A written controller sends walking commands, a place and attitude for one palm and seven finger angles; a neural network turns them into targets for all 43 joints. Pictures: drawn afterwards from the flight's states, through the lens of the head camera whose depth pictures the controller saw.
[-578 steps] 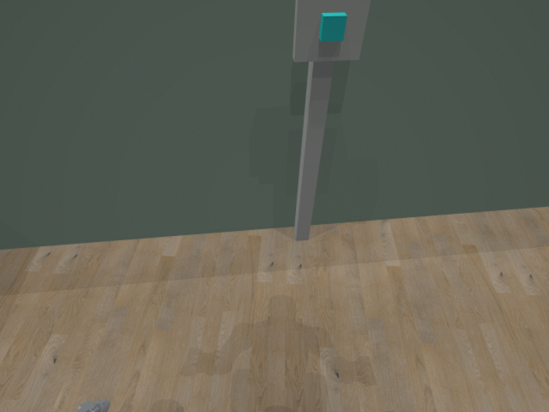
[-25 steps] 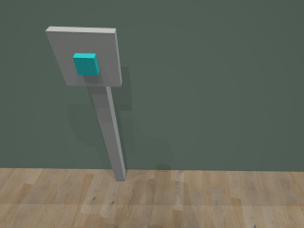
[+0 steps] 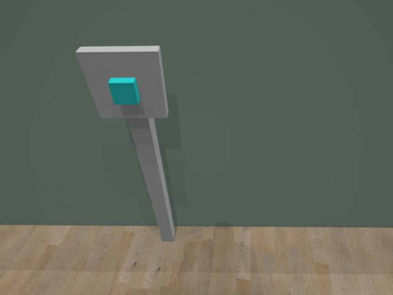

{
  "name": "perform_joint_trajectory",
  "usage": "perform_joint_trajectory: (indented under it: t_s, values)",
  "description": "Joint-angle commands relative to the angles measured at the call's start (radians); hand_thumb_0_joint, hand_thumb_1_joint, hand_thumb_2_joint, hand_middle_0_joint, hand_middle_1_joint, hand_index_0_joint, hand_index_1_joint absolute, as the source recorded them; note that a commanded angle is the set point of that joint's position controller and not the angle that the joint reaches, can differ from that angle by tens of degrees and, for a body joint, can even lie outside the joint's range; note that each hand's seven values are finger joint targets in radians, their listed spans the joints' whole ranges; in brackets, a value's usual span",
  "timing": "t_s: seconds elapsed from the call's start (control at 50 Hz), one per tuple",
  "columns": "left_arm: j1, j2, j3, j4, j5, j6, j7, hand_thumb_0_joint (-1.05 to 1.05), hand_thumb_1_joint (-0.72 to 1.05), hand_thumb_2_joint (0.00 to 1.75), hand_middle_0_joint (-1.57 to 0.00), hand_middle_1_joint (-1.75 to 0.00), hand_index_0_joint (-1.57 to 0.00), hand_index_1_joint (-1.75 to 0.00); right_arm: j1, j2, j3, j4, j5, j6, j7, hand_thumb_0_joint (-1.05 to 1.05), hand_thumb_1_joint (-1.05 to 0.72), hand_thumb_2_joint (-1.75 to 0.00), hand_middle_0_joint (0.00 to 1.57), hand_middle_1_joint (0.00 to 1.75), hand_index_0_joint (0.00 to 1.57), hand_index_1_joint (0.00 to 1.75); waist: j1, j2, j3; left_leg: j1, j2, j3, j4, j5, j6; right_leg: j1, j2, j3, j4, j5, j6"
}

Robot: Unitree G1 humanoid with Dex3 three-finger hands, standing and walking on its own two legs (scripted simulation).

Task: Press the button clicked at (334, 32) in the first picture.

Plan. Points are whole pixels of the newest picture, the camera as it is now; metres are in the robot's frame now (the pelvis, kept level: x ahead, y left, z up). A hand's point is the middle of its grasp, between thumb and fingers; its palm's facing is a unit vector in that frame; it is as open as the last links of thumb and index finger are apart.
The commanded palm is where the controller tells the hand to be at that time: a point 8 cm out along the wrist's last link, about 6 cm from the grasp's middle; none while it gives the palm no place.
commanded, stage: look again from close up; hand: left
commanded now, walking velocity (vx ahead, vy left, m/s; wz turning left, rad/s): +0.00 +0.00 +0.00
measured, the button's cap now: (125, 90) +0.52 +0.21 +0.18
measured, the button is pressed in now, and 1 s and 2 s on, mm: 0 0 0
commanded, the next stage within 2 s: raise the hand and make a fist in 0.38 s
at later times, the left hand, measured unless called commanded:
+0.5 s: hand out of the picture +0.03 +0.15 -0.17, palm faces +0.02 -0.98 -0.19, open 7.3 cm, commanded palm +0.12 +0.20 -0.06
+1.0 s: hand (119, 278) +0.16 +0.16 +0.00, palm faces +0.19 -0.98 -0.04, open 4.7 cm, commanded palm +0.15 +0.21 +0.01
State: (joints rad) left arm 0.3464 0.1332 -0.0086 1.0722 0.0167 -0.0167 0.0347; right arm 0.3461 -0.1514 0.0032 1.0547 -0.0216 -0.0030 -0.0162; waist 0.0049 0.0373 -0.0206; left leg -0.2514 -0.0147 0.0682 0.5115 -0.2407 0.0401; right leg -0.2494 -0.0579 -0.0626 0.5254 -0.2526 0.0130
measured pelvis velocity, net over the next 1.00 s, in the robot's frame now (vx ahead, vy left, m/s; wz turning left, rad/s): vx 0.02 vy -0.04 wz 0.04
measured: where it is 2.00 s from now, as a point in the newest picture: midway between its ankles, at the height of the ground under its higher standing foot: outside the picture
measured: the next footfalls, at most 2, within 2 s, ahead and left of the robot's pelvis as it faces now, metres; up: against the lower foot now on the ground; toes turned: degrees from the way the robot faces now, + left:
none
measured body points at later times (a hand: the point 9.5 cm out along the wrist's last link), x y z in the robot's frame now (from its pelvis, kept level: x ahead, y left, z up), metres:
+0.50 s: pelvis +0.03 -0.01 +0.00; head +0.04 -0.02 +0.45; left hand +0.03 +0.20 -0.15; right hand +0.03 -0.24 -0.16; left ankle +0.02 +0.09 -0.74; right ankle +0.02 -0.13 -0.74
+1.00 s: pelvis +0.02 -0.04 -0.06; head +0.04 -0.03 +0.39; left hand +0.15 +0.21 +0.00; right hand +0.27 -0.26 -0.08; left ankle +0.02 +0.09 -0.73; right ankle +0.02 -0.13 -0.73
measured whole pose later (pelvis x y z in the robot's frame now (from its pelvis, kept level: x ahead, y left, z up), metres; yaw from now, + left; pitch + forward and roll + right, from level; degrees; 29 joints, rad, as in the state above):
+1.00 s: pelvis +0.02 -0.04 -0.06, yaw +2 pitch +9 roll -1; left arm 0.63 0.17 0.15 -0.10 -0.25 -0.46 -0.21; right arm 0.13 -0.24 -0.05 0.47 0.01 -0.21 -0.04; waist 0.06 0.00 -0.12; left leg -0.68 0.04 -0.02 1.01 -0.49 -0.02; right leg -0.63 -0.03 -0.14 0.98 -0.51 -0.04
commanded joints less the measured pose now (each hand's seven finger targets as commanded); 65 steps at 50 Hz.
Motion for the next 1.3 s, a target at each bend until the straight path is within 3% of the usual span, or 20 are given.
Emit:
perform_joint_trajectory:
  t_s: [0.0, 0.22, 0.44, 0.46, 0.48, 0.5, 0.52, 0.54, 0.56, 0.58, 0.66, 0.72, 0.74, 0.8, 0.86, 0.92, 0.96, 1.02, 1.14, 1.28]
  values:
    - [0.048, 0.09, 0.016, -0.03, 0.001, -0.013, 0.0, 0.0, 0.9, 0.9, -0.2, -0.3, -0.2, -0.3, 0.019, -0.093, -0.013, -0.041, 0.006, -0.023, 0.001, 0.0, -0.9, -0.9, 0.2, 0.3, 0.2, 0.3, -0.002, -0.057, 0.138, -0.092, 0.108, -0.151, -0.21, -0.152, 0.008, -0.023, -0.038, 0.089, -0.133, -0.088, -0.049]
    - [0.023, 0.104, 0.016, -0.003, -0.004, -0.019, 0.0, 0.0, 0.9, 0.9, -0.2, -0.3, -0.2, -0.3, 0.007, -0.095, -0.004, 0.007, 0.01, -0.035, -0.006, 0.0, -0.9, -0.9, 0.2, 0.3, 0.2, 0.3, -0.004, -0.055, 0.061, 0.019, 0.111, -0.107, -0.152, 0.104, -0.002, 0.05, -0.053, 0.088, -0.133, 0.091, -0.046]
    - [0.009, 0.103, 0.014, 0.019, -0.004, -0.015, 0.003, 0.0, 0.9, 0.9, -0.2, -0.3, -0.2, -0.3, -0.012, -0.085, -0.002, 0.044, 0.01, -0.028, -0.012, 0.0, -0.9, -0.9, 0.2, 0.3, 0.2, 0.3, -0.003, -0.039, 0.089, 0.041, 0.113, -0.095, -0.147, 0.151, -0.009, 0.066, -0.057, 0.083, -0.143, 0.149, -0.048]
    - [0.074, 0.133, 0.015, 0.05, 0.006, -0.025, 0.042, 0.0, 0.9, 0.9, -0.2, -0.3, -0.2, -0.3, -0.103, -0.124, -0.012, -0.02, 0.021, -0.032, -0.004, 0.0, -0.9, -0.9, 0.2, 0.3, 0.2, 0.3, 0.031, -0.112, 0.1, -0.009, 0.132, -0.067, 0.035, 0.184, -0.038, 0.039, -0.101, 0.13, -0.146, 0.437, -0.033]
    - [-0.668, 0.307, 0.088, -1.551, -0.211, -0.241, 0.036, 0.0, 0.9, 0.9, -0.23, -0.33, -0.23, -0.33, -0.08, -0.286, -0.035, -0.381, 0.064, -0.182, -0.047, 0.0, -0.9, -0.9, 0.2, 0.3, 0.2, 0.3, -0.096, 0.123, -0.404, 0.26, 0.019, -0.058, -0.084, 0.243, -0.013, 0.13, 0.0, 0.044, -0.051, 0.337, -0.044]
    - [-0.23, 0.268, 0.114, -1.302, -0.122, -0.188, 0.092, 0.0, 0.9, 0.9, -0.25, -0.36, -0.25, -0.36, -0.159, -0.193, -0.016, -0.324, 0.056, -0.273, -0.083, 0.0, -0.9, -0.9, 0.2, 0.3, 0.2, 0.3, 0.008, 0.218, -0.404, 0.288, 0.053, -0.047, -0.093, 0.333, -0.015, 0.102, 0.041, 0.026, 0.004, 0.161, -0.061]
    - [0.054, 0.034, -0.02, -1.1, -0.141, -0.043, 0.129, 0.0, 0.9, 0.9, -0.28, -0.39, -0.28, -0.39, -0.165, -0.149, -0.031, -0.318, 0.07, -0.299, -0.079, 0.0, -0.9, -0.9, 0.2, 0.3, 0.2, 0.3, -0.023, 0.155, -0.187, 0.11, 0.068, -0.079, -0.108, 0.251, -0.043, -0.006, 0.041, -0.029, 0.009, 0.034, -0.04]
    - [0.039, -0.056, -0.087, -1.142, -0.17, -0.027, 0.114, 0.0, 0.9, 0.9, -0.31, -0.42, -0.31, -0.42, -0.128, -0.17, -0.027, -0.311, 0.082, -0.314, -0.074, 0.0, -0.9, -0.9, 0.2, 0.3, 0.2, 0.3, -0.035, 0.081, -0.065, 0.049, 0.051, -0.085, -0.09, 0.169, -0.038, -0.04, 0.042, -0.039, -0.009, 0.053, -0.035]
    - [-0.02, 0.006, -0.049, -1.221, -0.177, -0.069, 0.107, 0.0, 0.9, 0.9, -0.34, -0.45, -0.34, -0.45, -0.164, -0.202, -0.043, -0.366, 0.075, -0.335, -0.074, 0.0, -0.9, -0.9, 0.2, 0.3, 0.2, 0.3, -0.054, 0.019, 0.027, -0.002, 0.04, -0.103, -0.052, 0.095, -0.028, -0.097, 0.042, -0.04, -0.025, 0.036, -0.029]
    - [0.006, 0.055, 0.003, -1.21, -0.165, -0.118, 0.095, 0.0, 0.9, 0.9, -0.36, -0.48, -0.36, -0.48, -0.147, -0.224, -0.059, -0.381, 0.055, -0.344, -0.07, 0.0, -0.9, -0.9, 0.2, 0.3, 0.2, 0.3, -0.075, -0.095, -0.005, -0.032, 0.03, -0.104, -0.006, 0.065, -0.022, -0.145, 0.047, -0.049, -0.017, 0.003, -0.025]
    - [0.402, -0.03, 0.073, -0.985, -0.207, -0.359, -0.086, 0.0, 0.9, 0.9, -0.47, -0.6, -0.47, -0.6, -0.211, -0.196, -0.094, -0.492, 0.023, -0.335, -0.019, 0.0, -0.9, -0.9, 0.2, 0.3, 0.2, 0.3, 0.045, -0.297, -0.043, -0.266, 0.01, -0.066, 0.174, 0.075, -0.048, -0.245, 0.06, -0.061, 0.164, 0.023, -0.027]
    - [0.446, 0.088, 0.216, -0.982, -0.247, -0.569, -0.276, 0.0, 0.9, 0.9, -0.56, -0.69, -0.56, -0.69, -0.241, -0.201, -0.121, -0.555, 0.031, -0.303, 0.025, 0.0, -0.9, -0.9, 0.2, 0.3, 0.2, 0.3, 0.066, -0.194, -0.111, -0.385, -0.006, -0.043, 0.301, 0.084, -0.063, -0.237, 0.038, -0.009, 0.285, 0.16, -0.039]
    - [0.438, 0.128, 0.246, -1.049, -0.251, -0.581, -0.303, 0.0, 0.9, 0.9, -0.58, -0.72, -0.58, -0.72, -0.268, -0.204, -0.12, -0.606, 0.036, -0.293, 0.025, 0.0, -0.9, -0.9, 0.2, 0.3, 0.2, 0.3, 0.081, -0.118, -0.153, -0.397, -0.015, -0.02, 0.319, 0.079, -0.053, -0.228, 0.032, 0.012, 0.299, 0.157, -0.04]
    - [0.353, 0.147, 0.255, -1.263, -0.279, -0.507, -0.31, 0.0, 0.9, 0.9, -0.67, -0.81, -0.67, -0.81, -0.289, -0.189, -0.107, -0.697, 0.047, -0.253, 0.003, 0.0, -0.9, -0.9, 0.2, 0.3, 0.2, 0.3, 0.074, -0.014, -0.248, -0.367, -0.018, -0.003, 0.337, 0.096, -0.031, -0.195, 0.034, 0.04, 0.307, 0.178, -0.034]
    - [0.249, 0.137, 0.243, -1.426, -0.282, -0.494, -0.254, 0.0, 0.9, 0.9, -0.75, -0.9, -0.75, -0.9, -0.213, -0.167, -0.098, -0.705, 0.042, -0.232, -0.015, 0.0, -0.9, -0.9, 0.2, 0.3, 0.2, 0.3, 0.021, 0.036, -0.26, -0.322, 0.005, -0.037, 0.361, 0.1, -0.02, -0.252, 0.045, 0.045, 0.295, 0.168, -0.023]
    - [0.075, 0.142, 0.181, -1.534, -0.276, -0.542, -0.244, 0.0, 0.9, 0.9, -0.83, -0.99, -0.83, -0.99, -0.168, -0.179, -0.077, -0.693, 0.036, -0.235, -0.031, 0.0, -0.9, -0.9, 0.2, 0.3, 0.2, 0.3, -0.061, -0.021, -0.207, -0.329, 0.02, -0.074, 0.397, 0.061, -0.007, -0.331, 0.053, 0.058, 0.277, 0.124, -0.011]
    - [0.051, 0.152, 0.171, -1.487, -0.279, -0.554, -0.28, 0.0, 0.9, 0.9, -0.89, -1.05, -0.89, -1.05, -0.162, -0.188, -0.069, -0.671, 0.039, -0.248, -0.042, 0.0, -0.9, -0.9, 0.2, 0.3, 0.2, 0.3, -0.072, -0.008, -0.191, -0.343, 0.024, -0.081, 0.408, 0.008, -0.009, -0.355, 0.051, 0.073, 0.253, 0.036, -0.015]
    - [0.046, 0.182, 0.171, -1.424, -0.299, -0.49, -0.35, 0.0, 0.9, 0.9, -0.97, -1.14, -0.97, -1.14, -0.179, -0.202, -0.053, -0.665, 0.056, -0.267, -0.054, 0.0, -0.9, -0.9, 0.2, 0.3, 0.2, 0.3, -0.066, -0.004, -0.177, -0.344, 0.024, -0.092, 0.387, -0.037, -0.005, -0.33, 0.048, 0.092, 0.2, -0.06, -0.017]
    - [0.159, 0.216, 0.291, -1.388, -0.339, -0.288, -0.324, 0.0, 0.9, 0.9, -1.13, -1.32, -1.13, -1.32, -0.222, -0.172, -0.039, -0.669, 0.07, -0.271, -0.064, 0.0, -0.9, -0.9, 0.2, 0.3, 0.2, 0.3, 0.019, -0.042, -0.219, -0.302, 0.02, -0.093, 0.28, 0.004, -0.013, -0.173, 0.026, 0.077, 0.14, -0.033, -0.005]
    - [0.114, 0.221, 0.3, -1.453, -0.333, -0.295, -0.251, 0.0, 0.9, 0.9, -1.3, -1.5, -1.3, -1.5, -0.202, -0.178, -0.034, -0.65, 0.067, -0.309, -0.061, 0.0, -0.9, -0.9, 0.2, 0.3, 0.2, 0.3, 0.022, -0.043, -0.147, -0.247, 0.025, -0.087, 0.197, -0.015, -0.017, -0.174, 0.038, 0.044, 0.1, -0.098, -0.01]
